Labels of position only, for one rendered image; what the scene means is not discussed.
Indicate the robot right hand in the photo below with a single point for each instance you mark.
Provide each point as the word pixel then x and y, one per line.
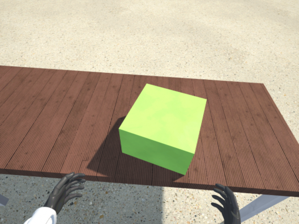
pixel 230 209

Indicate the robot left forearm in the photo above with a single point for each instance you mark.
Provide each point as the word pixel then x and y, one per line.
pixel 43 215

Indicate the table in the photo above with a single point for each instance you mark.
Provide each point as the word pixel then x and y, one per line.
pixel 55 122

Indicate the robot left hand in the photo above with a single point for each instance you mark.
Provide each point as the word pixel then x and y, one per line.
pixel 61 193

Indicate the carton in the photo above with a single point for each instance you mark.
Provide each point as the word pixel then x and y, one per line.
pixel 162 128

